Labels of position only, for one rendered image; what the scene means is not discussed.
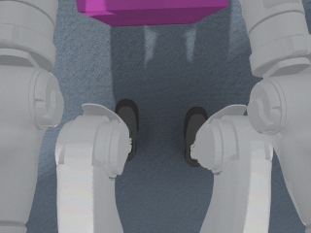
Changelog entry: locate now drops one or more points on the robot right forearm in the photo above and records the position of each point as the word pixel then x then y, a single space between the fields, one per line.
pixel 279 37

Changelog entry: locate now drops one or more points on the right robot shin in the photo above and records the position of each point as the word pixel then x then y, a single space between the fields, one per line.
pixel 196 151

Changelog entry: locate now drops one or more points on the robot right upper arm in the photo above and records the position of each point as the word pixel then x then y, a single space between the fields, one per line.
pixel 280 107

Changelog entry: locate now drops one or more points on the robot left forearm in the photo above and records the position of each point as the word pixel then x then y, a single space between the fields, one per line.
pixel 26 33

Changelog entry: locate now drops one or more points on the carton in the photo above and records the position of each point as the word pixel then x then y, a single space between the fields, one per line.
pixel 149 12

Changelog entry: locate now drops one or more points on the robot shin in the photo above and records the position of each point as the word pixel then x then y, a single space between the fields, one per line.
pixel 89 110
pixel 196 151

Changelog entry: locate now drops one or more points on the robot left upper arm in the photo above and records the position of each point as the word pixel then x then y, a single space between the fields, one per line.
pixel 30 103

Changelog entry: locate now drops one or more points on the left robot shin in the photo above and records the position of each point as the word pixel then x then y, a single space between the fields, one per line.
pixel 89 110

